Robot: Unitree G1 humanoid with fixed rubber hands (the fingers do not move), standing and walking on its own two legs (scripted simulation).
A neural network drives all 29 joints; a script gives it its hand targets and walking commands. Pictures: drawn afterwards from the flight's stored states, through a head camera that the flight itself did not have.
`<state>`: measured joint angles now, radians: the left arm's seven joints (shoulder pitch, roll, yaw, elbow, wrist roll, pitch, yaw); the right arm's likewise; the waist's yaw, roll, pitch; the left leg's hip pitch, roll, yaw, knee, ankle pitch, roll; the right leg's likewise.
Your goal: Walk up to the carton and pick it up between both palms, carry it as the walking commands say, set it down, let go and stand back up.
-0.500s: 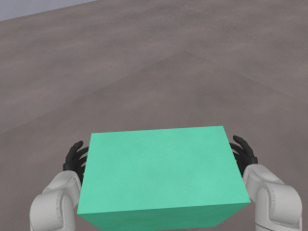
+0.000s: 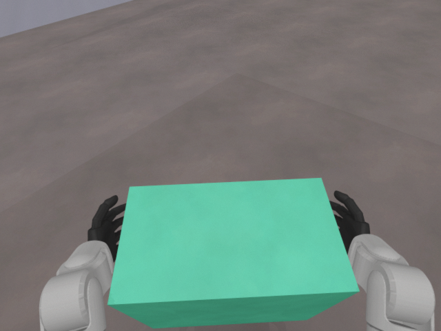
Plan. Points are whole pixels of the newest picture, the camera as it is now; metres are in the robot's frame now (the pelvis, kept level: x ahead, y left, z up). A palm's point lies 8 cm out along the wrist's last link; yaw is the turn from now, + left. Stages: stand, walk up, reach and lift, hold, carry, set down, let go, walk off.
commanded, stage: carry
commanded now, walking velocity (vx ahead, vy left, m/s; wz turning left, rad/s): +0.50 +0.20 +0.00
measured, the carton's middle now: (228, 261) +0.23 -0.01 +0.03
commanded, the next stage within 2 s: none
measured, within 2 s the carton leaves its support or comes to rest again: neither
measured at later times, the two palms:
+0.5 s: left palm (68, 141) +0.54 +0.35 +0.08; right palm (228, 125) +0.55 -0.04 +0.08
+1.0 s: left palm (95, 79) +0.86 +0.37 +0.08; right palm (212, 66) +0.89 -0.02 +0.08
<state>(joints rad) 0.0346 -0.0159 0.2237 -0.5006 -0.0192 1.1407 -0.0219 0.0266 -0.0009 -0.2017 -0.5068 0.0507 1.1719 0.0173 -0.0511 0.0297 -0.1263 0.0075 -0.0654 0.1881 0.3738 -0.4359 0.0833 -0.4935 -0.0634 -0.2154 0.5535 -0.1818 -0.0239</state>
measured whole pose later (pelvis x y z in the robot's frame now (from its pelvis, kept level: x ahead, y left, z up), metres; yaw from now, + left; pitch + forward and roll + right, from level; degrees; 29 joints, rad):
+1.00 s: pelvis +0.64 +0.16 -0.01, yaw +5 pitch +4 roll -2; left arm 0.00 -0.03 0.21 -0.47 -0.02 1.16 0.01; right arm 0.03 -0.02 -0.22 -0.50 0.05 1.17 0.03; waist 0.01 0.04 -0.09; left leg -0.15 0.06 0.10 1.00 -0.44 0.01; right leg -0.47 -0.02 -0.27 0.60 -0.20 -0.11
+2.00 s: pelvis +1.29 +0.22 +0.00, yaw +5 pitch +5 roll -1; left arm 0.01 -0.04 0.22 -0.47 -0.03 1.14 0.00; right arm 0.04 -0.03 -0.21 -0.51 0.05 1.16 0.03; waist 0.01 0.03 -0.09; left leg -0.24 0.08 0.07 1.07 -0.45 -0.01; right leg -0.48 -0.05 -0.25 0.59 -0.20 -0.09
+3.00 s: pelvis +1.93 +0.24 +0.00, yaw +4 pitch +5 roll +0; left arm 0.03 -0.06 0.22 -0.48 -0.02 1.13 0.00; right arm 0.04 -0.03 -0.21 -0.51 0.04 1.16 0.03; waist 0.01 0.03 -0.08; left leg -0.32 0.07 0.06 1.13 -0.44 -0.02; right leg -0.42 -0.07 -0.24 0.56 -0.22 -0.06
